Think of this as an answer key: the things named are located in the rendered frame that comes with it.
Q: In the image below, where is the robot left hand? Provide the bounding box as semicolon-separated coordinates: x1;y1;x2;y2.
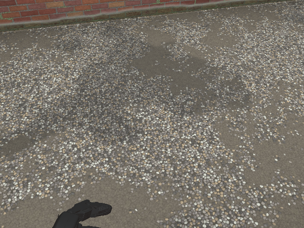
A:
52;199;112;228

